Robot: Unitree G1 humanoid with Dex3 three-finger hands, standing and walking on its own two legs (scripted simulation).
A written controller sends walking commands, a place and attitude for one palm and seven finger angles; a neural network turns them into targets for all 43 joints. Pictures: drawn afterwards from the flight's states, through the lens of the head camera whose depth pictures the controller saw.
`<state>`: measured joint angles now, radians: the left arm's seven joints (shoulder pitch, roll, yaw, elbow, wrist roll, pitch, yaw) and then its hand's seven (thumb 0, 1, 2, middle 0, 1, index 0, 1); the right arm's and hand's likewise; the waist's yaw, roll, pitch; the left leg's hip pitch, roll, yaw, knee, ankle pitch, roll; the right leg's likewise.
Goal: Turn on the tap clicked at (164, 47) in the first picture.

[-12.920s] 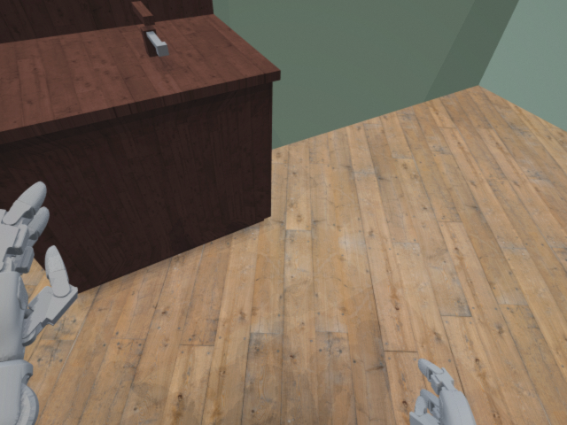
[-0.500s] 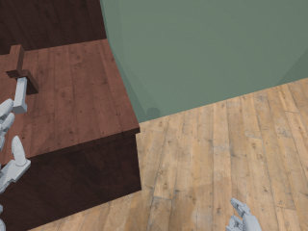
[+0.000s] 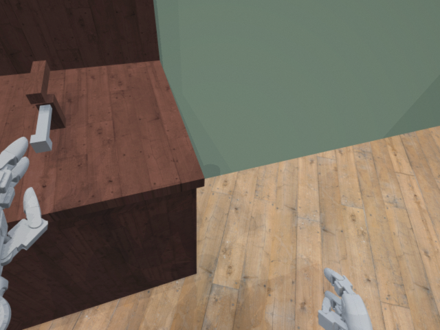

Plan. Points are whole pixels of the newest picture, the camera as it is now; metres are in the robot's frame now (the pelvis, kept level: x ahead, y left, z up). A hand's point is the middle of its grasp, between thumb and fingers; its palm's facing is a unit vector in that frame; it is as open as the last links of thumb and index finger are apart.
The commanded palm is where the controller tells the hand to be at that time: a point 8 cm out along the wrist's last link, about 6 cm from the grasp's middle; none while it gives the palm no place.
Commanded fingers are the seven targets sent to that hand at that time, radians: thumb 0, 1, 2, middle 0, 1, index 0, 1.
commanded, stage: come to a stop and stand still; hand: left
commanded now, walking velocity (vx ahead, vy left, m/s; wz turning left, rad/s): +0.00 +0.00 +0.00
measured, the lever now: (41, 143) +0.42 +0.40 +0.08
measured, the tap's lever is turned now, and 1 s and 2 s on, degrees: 0 0 0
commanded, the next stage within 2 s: look again from close up in 0.26 s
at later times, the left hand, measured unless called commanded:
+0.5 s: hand (39, 220) +0.21 +0.26 +0.16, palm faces +0.40 -0.85 -0.35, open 7.4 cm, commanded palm +0.15 +0.29 +0.18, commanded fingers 0.00 0.90 0.90 -0.20 -0.30 -0.20 -0.30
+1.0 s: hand (47, 214) +0.22 +0.26 +0.15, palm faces +0.40 -0.85 -0.36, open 7.4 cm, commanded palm +0.17 +0.29 +0.18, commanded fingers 0.00 0.90 0.90 -0.20 -0.30 -0.20 -0.30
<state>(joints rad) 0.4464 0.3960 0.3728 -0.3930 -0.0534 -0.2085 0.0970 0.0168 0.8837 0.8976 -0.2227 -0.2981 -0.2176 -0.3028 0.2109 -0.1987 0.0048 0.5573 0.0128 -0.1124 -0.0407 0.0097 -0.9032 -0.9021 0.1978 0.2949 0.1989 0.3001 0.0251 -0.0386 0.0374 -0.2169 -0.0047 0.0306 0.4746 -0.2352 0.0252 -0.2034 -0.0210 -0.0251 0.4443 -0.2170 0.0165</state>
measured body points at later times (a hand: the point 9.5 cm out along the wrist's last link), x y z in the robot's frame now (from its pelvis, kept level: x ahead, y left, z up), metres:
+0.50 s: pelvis -0.01 +0.01 +0.01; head +0.00 +0.03 +0.45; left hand +0.18 +0.31 +0.18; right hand +0.16 -0.21 -0.07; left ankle +0.01 +0.10 -0.74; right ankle +0.01 -0.13 -0.74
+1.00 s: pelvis +0.01 +0.01 +0.00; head +0.02 +0.02 +0.45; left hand +0.19 +0.30 +0.17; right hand +0.19 -0.22 -0.07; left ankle +0.01 +0.10 -0.74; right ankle +0.01 -0.13 -0.74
